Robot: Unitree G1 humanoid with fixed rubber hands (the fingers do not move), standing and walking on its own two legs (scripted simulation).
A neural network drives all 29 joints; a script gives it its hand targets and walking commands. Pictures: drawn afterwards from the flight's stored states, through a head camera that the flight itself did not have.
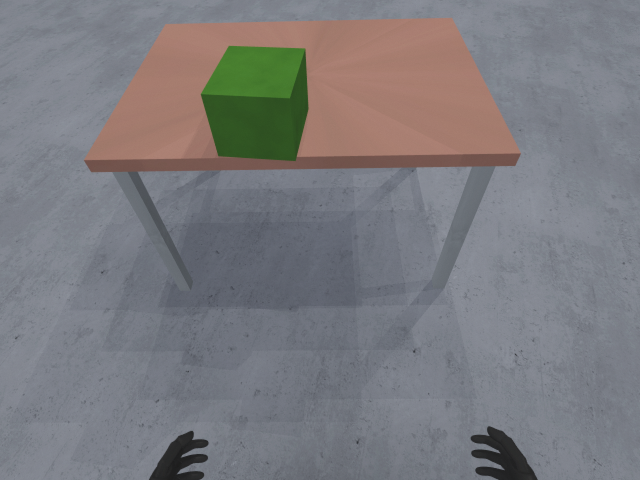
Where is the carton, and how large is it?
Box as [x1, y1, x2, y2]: [201, 46, 308, 160]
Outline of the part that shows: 228,46 201,93 218,155 295,160 308,108 304,48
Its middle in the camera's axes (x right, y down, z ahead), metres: -0.14 -0.32 +0.93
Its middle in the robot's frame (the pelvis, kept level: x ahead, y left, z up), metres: +0.90 +0.17 -0.04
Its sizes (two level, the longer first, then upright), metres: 0.217 0.187 0.162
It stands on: a table, 0.64 m high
